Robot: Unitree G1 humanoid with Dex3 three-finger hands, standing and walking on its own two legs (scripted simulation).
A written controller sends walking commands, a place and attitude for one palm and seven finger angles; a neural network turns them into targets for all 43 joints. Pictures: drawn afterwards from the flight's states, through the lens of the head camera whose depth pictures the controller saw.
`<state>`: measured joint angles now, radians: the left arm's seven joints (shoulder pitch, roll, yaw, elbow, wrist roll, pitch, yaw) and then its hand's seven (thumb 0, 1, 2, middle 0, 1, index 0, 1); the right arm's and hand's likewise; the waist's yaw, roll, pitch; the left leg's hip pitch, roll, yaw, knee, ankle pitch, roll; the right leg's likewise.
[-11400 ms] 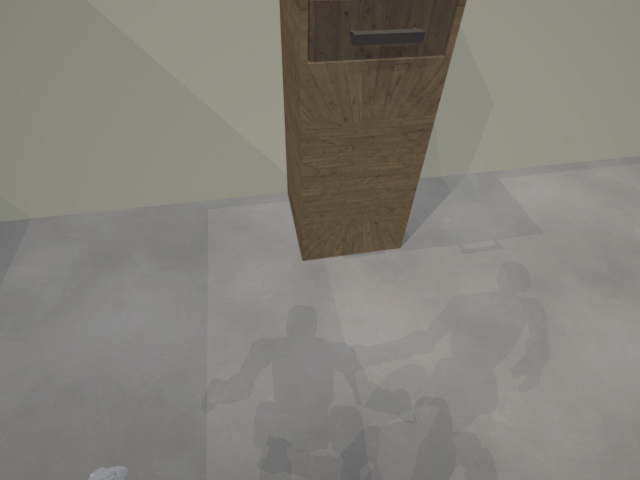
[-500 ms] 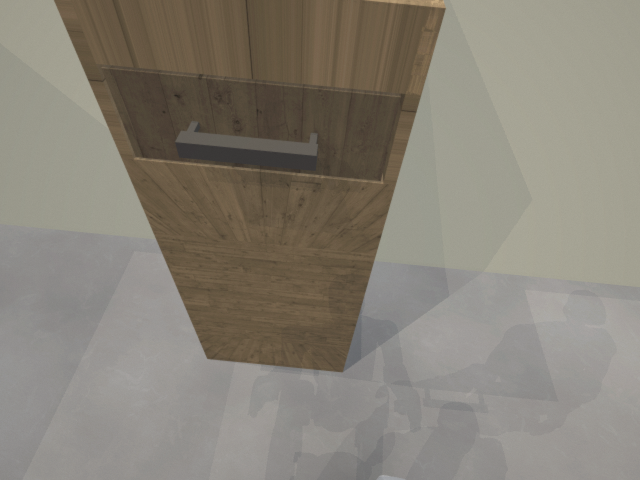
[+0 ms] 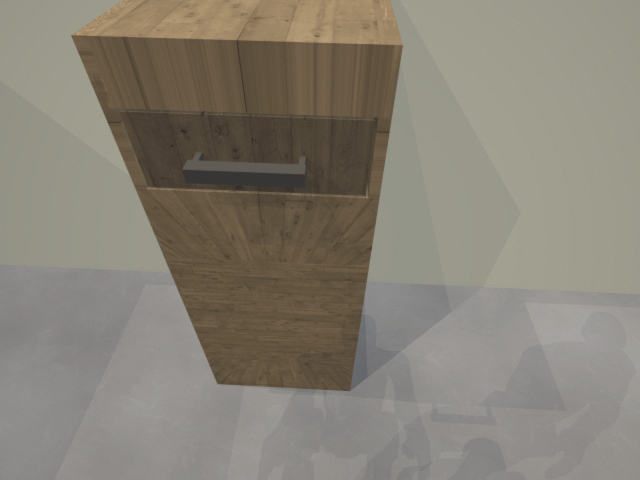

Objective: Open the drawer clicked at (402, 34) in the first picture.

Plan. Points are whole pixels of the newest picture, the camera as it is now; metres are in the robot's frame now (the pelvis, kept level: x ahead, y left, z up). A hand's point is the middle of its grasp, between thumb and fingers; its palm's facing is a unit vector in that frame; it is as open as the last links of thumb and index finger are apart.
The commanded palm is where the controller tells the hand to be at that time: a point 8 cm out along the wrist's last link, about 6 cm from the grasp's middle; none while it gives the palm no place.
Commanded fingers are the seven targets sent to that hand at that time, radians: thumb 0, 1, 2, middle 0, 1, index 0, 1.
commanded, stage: come to a stop and stand still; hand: left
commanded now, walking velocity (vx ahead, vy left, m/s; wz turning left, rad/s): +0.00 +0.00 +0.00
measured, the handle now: (248, 166) +0.54 +0.15 +0.12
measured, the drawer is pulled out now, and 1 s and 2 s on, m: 0.00 0.00 0.00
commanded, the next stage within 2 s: look again from close up in 0.24 s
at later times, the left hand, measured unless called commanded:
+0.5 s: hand out of the picture -0.03 +0.17 -0.19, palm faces +0.02 -0.98 -0.18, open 7.3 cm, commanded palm none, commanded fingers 0.00 0.90 0.90 -0.20 -0.30 -0.20 -0.30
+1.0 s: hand out of the picture +0.03 +0.18 -0.18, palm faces +0.01 -0.98 -0.17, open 7.3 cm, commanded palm none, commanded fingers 0.00 0.90 0.90 -0.20 -0.30 -0.20 -0.30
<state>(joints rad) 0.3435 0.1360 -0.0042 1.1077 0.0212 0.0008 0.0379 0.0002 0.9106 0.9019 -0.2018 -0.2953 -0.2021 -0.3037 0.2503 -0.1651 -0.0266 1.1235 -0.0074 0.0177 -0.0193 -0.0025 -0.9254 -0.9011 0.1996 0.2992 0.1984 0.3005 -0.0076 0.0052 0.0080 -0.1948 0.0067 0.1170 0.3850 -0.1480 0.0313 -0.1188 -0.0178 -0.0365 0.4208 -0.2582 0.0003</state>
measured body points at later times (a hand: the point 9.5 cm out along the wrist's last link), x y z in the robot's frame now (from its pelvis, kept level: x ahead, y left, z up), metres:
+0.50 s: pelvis +0.00 +0.01 -0.01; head +0.00 +0.01 +0.44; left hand -0.03 +0.22 -0.17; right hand -0.03 -0.19 -0.17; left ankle +0.04 +0.10 -0.74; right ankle -0.02 -0.11 -0.74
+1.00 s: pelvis +0.03 +0.02 +0.00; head +0.04 +0.03 +0.44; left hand +0.03 +0.23 -0.17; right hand +0.05 -0.21 -0.16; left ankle +0.04 +0.10 -0.74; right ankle -0.02 -0.12 -0.74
